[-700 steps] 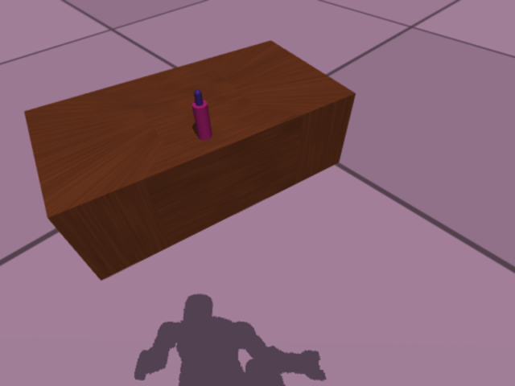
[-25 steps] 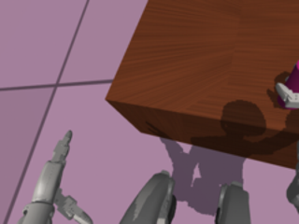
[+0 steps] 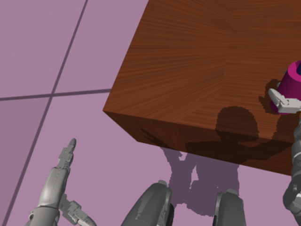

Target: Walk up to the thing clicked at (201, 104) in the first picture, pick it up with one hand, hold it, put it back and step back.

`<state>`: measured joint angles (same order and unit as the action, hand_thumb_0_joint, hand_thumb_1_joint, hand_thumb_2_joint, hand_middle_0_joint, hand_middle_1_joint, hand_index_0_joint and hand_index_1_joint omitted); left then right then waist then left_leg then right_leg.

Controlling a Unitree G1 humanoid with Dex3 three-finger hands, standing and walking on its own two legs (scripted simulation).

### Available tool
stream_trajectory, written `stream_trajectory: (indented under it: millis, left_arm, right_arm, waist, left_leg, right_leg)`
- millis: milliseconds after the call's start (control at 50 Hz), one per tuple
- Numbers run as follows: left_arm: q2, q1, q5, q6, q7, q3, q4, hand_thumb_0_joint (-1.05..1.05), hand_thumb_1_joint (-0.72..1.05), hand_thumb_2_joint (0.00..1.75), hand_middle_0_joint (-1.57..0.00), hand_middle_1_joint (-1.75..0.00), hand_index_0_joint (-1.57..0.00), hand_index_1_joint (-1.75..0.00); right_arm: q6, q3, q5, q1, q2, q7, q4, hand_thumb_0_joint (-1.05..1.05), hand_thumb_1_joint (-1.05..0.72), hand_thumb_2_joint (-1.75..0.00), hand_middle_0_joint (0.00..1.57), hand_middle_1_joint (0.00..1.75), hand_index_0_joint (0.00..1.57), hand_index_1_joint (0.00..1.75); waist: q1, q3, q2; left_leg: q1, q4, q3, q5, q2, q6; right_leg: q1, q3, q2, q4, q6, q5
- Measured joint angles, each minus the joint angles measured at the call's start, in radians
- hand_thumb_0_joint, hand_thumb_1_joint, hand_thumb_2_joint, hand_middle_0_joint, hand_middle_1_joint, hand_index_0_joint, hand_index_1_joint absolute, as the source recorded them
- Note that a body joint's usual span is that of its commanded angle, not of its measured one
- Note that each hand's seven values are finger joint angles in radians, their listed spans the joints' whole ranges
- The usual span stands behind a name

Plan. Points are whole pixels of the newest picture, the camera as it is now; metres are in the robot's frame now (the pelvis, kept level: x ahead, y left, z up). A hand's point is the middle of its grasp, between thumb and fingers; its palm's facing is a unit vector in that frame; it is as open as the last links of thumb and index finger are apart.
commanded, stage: lift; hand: right
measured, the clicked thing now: (296, 83) +0.49 -0.23 +0.01
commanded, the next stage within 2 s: hold in 1.42 s
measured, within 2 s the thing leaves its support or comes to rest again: neither
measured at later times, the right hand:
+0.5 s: hand out of the picture +0.42 -0.22 +0.06, palm faces +0.24 +0.97 -0.01, open 8.5 cm
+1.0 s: hand (300, 108) +0.37 -0.19 +0.11, palm faces +0.22 +0.97 +0.00, open 8.5 cm
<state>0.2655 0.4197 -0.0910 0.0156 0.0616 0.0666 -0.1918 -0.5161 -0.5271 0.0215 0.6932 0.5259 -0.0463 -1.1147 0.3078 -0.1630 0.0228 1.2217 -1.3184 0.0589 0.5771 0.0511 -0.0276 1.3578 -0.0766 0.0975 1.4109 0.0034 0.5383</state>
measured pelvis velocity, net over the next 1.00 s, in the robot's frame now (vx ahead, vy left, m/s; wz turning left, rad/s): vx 0.01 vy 0.01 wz -0.05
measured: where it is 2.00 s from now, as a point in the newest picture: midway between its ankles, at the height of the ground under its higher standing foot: outside the picture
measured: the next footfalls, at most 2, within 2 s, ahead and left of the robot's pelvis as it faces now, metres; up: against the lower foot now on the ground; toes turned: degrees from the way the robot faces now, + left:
none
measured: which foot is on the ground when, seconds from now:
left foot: down 0.00-1.00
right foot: down 0.00-1.00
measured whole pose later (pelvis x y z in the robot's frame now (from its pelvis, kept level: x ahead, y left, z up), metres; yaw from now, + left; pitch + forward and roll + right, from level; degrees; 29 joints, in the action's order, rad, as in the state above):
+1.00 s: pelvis +0.01 +0.01 +0.08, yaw -3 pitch +12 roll +1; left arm 0.23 0.40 -0.02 0.01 -0.02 0.09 0.13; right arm -0.40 -0.26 -0.10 0.26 0.20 0.00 -0.61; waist 0.09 -0.10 0.02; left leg 0.72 -1.00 -0.01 0.48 0.00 -0.02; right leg 0.80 0.01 0.06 1.01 0.01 0.42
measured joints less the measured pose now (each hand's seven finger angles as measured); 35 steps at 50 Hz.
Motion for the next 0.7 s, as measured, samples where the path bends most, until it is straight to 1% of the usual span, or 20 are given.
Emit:
stream_trajectory:
  millis: [60, 220, 380, 460, 540, 600, 700]
  left_arm:
    - [-0.004, 0.003, 0.002, -0.004, 0.004, 0.004, 0.008, -0.01, -0.54, 0.06, -0.06, -0.05, -0.06, -0.05]
    - [-0.014, 0.015, 0.012, -0.014, 0.006, 0.013, 0.043, -0.01, -0.54, 0.06, -0.05, -0.05, -0.05, -0.05]
    - [-0.027, 0.019, 0.022, -0.017, -0.005, 0.010, 0.120, -0.01, -0.54, 0.06, -0.05, -0.05, -0.05, -0.05]
    - [-0.026, 0.019, 0.033, -0.024, -0.015, 0.016, 0.156, -0.01, -0.54, 0.06, -0.05, -0.05, -0.05, -0.05]
    - [-0.016, 0.013, 0.042, -0.014, -0.027, 0.033, 0.206, -0.01, -0.54, 0.06, -0.05, -0.05, -0.05, -0.05]
    - [-0.018, 0.005, 0.046, -0.021, -0.037, 0.035, 0.221, -0.01, -0.54, 0.06, -0.05, -0.05, -0.05, -0.05]
    - [-0.036, -0.002, 0.053, -0.010, -0.045, 0.021, 0.247, -0.01, -0.53, 0.05, -0.05, -0.05, -0.05, -0.04]
  right_arm:
    - [0.004, 0.008, -0.006, -0.019, -0.019, 0.001, 0.018, -0.02, 0.26, -1.11, 0.77, 1.16, 0.83, 1.19]
    - [0.021, 0.037, -0.024, -0.094, -0.093, 0.008, 0.085, -0.02, 0.27, -1.12, 0.77, 1.16, 0.83, 1.19]
    - [0.041, 0.095, -0.048, -0.191, -0.170, 0.015, 0.188, -0.02, 0.27, -1.12, 0.78, 1.16, 0.83, 1.18]
    - [0.061, 0.131, -0.064, -0.236, -0.207, 0.024, 0.250, -0.02, 0.27, -1.12, 0.78, 1.16, 0.84, 1.18]
    - [0.067, 0.162, -0.083, -0.267, -0.238, 0.029, 0.281, -0.02, 0.27, -1.12, 0.78, 1.16, 0.84, 1.18]
    - [0.076, 0.176, -0.088, -0.295, -0.256, 0.028, 0.313, -0.02, 0.27, -1.12, 0.78, 1.16, 0.84, 1.18]
    - [0.089, 0.202, -0.100, -0.346, -0.285, 0.022, 0.372, -0.02, 0.27, -1.12, 0.78, 1.15, 0.84, 1.18]
  waist:
    - [-0.010, -0.005, -0.003]
    - [-0.050, -0.010, -0.011]
    - [-0.101, -0.008, -0.014]
    - [-0.129, 0.001, -0.018]
    - [-0.154, 0.009, -0.021]
    - [-0.165, 0.018, -0.018]
    - [-0.181, 0.036, -0.011]
  left_leg:
    - [-0.023, 0.016, -0.004, -0.003, 0.000, 0.000]
    - [-0.105, 0.073, -0.015, -0.019, -0.006, -0.002]
    - [-0.206, 0.139, -0.028, -0.039, -0.018, -0.002]
    - [-0.267, 0.179, -0.034, -0.052, -0.026, -0.002]
    - [-0.319, 0.215, -0.039, -0.065, -0.033, -0.003]
    - [-0.346, 0.230, -0.046, -0.072, -0.037, -0.003]
    - [-0.388, 0.252, -0.052, -0.079, -0.042, 0.000]
  right_leg:
    - [-0.025, 0.004, 0.000, -0.017, 0.000, -0.002]
    - [-0.113, 0.020, -0.004, -0.079, -0.002, -0.017]
    - [-0.223, 0.038, -0.014, -0.158, -0.003, -0.042]
    - [-0.289, 0.047, -0.022, -0.206, -0.004, -0.059]
    - [-0.346, 0.054, -0.028, -0.249, -0.005, -0.075]
    - [-0.380, 0.063, -0.031, -0.276, -0.004, -0.085]
    - [-0.429, 0.070, -0.036, -0.311, -0.001, -0.099]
